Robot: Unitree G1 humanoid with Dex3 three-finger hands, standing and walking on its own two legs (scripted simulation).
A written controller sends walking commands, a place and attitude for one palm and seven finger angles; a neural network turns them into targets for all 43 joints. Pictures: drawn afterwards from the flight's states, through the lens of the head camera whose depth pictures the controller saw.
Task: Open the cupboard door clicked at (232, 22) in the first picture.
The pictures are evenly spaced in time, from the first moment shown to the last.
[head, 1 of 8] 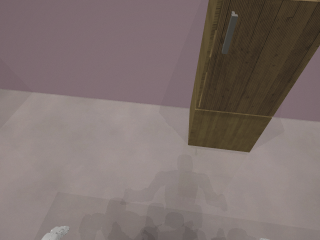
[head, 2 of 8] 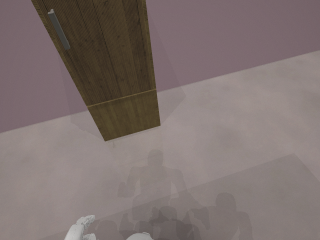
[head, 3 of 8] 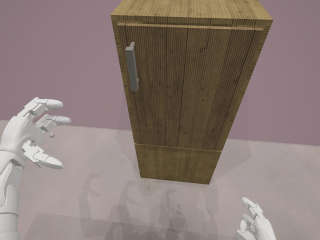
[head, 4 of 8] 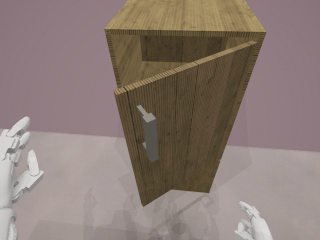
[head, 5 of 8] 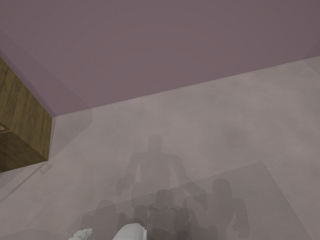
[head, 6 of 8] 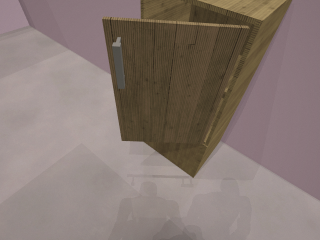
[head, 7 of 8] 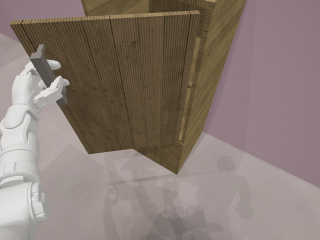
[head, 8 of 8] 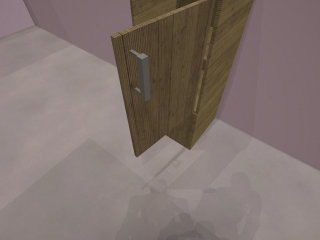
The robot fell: no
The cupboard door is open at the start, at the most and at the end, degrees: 0 84 82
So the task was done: yes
